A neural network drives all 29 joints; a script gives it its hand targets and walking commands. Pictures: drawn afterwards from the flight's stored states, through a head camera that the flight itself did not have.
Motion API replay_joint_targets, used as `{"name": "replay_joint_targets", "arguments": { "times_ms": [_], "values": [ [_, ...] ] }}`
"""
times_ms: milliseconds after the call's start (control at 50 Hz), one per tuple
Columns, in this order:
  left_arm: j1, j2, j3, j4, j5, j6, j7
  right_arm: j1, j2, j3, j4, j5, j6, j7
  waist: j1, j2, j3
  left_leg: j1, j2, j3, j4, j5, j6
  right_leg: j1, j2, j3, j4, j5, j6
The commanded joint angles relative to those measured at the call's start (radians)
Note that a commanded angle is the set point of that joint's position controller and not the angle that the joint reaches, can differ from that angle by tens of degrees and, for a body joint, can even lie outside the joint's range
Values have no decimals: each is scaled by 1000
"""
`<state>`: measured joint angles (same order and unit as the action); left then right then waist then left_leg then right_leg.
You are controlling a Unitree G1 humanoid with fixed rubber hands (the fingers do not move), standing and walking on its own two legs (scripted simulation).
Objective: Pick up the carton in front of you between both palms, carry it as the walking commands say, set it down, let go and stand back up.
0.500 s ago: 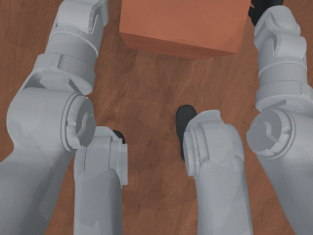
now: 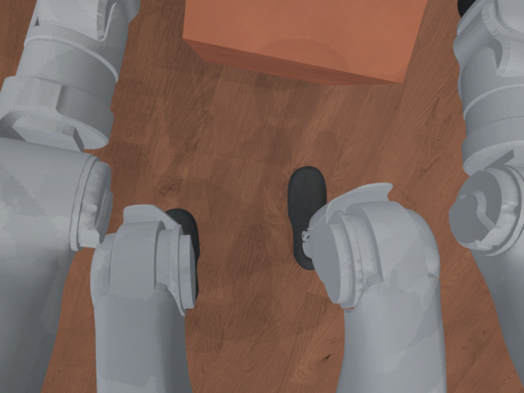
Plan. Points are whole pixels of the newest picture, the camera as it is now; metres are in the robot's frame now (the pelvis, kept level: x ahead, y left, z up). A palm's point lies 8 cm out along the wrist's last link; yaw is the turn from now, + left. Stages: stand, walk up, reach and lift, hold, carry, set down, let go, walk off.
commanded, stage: set down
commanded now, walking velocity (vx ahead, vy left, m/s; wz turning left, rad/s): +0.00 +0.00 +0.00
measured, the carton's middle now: out of the picture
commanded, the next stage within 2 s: let go in 0.98 s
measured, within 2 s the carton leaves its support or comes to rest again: neither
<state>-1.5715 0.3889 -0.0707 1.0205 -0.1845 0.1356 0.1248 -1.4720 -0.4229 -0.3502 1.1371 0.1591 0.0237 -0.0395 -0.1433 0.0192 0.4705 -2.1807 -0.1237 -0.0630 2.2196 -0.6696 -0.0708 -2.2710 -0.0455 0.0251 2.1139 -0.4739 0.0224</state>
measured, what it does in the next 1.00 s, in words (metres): rises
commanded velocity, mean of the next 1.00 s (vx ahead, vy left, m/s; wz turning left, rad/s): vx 0.00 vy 0.00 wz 0.00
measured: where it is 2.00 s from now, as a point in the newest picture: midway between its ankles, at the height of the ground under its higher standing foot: (244, 255)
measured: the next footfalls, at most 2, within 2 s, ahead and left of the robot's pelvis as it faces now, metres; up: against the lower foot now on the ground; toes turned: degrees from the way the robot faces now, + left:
none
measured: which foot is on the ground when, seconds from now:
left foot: down 0.00-1.00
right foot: down 0.00-1.00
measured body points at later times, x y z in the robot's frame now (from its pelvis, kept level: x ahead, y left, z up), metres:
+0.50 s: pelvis +0.01 +0.00 +0.10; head +0.35 -0.04 +0.38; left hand +0.62 +0.06 -0.01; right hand +0.52 -0.31 -0.02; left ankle +0.09 +0.12 -0.34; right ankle +0.14 -0.13 -0.34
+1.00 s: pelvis +0.03 -0.01 +0.23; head +0.35 -0.05 +0.55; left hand +0.62 +0.07 +0.13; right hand +0.51 -0.32 +0.13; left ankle +0.09 +0.13 -0.34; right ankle +0.14 -0.13 -0.34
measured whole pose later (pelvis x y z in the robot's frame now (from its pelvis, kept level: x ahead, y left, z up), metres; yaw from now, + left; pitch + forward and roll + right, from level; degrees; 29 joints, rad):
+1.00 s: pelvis +0.03 -0.01 +0.23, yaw -1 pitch +47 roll +2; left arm -1.27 0.28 0.20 0.90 0.03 0.25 0.06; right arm -1.12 -0.27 -0.42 0.79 0.01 0.20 0.01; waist -0.14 0.05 -0.05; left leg -1.68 -0.07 -0.06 1.31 -0.45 -0.04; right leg -1.76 0.00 0.05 1.24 -0.30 0.02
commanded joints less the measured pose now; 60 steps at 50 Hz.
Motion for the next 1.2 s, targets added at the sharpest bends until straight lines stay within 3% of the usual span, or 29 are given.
{"name": "replay_joint_targets", "arguments": {
  "times_ms": [0, 80, 220, 320, 480, 560, 800, 940, 1000, 1080, 1180],
  "values": [
    [-320, 74, 35, -165, 15, -1, 9, -225, -171, 19, -161, 29, 5, -13, -122, 124, -1497, 478, 28, 138, -208, 310, 8, 936, 43, -78, -119, 508, 2],
    [-301, 90, 88, -205, 40, 37, 16, -203, -144, 31, -250, 15, 56, -34, -100, 74, -1585, 451, 7, 173, -266, 219, 22, 1065, 66, -92, -175, 461, 7],
    [-198, 67, 193, -49, 96, 68, -5, -157, -39, 24, -249, -45, 112, -44, -48, -2, -1357, 311, -1, 165, -394, 97, 42, 933, 73, -104, -301, 288, 27],
    [-173, 52, 230, -38, 137, 54, -17, -123, -12, -7, -283, -87, 114, -29, -46, -7, -1381, 332, -6, 154, -470, 133, 45, 921, 80, -110, -366, 317, 32],
    [-160, 19, 203, -188, 147, 88, -17, -28, -50, -51, -381, -101, 148, -10, -91, 99, -1594, 563, -17, 153, -588, 249, 24, 983, 92, -142, -484, 429, 19],
    [-127, 5, 199, -256, 154, 115, -16, 16, -57, -54, -439, -92, 174, 5, -92, 126, -1659, 651, -21, 152, -654, 308, 18, 1041, 100, -143, -552, 494, 18],
    [1, -12, 258, -252, 200, 115, -41, 111, -5, -66, -467, -116, 181, 38, -56, 65, -1594, 718, -15, 135, -897, 370, 19, 1233, 105, -115, -777, 579, 29],
    [38, -29, 276, -218, 218, 97, -65, 150, 18, -85, -449, -154, 163, 50, -59, 67, -1529, 828, -6, 119, -1051, 402, 15, 1301, 99, -112, -922, 577, 26],
    [84, -48, 300, -209, 244, 87, -70, 186, 36, -91, -441, -180, 151, 63, -45, 68, -1512, 880, -1, 114, -1111, 424, 12, 1336, 97, -108, -975, 578, 24],
    [227, -106, 330, -260, 291, 80, -49, 308, 46, -85, -469, -229, 139, 95, -29, 60, -1564, 989, 1, 111, -1188, 502, 5, 1463, 98, -105, -1037, 644, 14],
    [498, -206, 334, -422, 330, 66, -2, 539, 44, -32, -567, -280, 127, 145, -17, 24, -1556, 1111, 3, 100, -1294, 581, -6, 1652, 98, -90, -1122, 725, -8]
  ]
}}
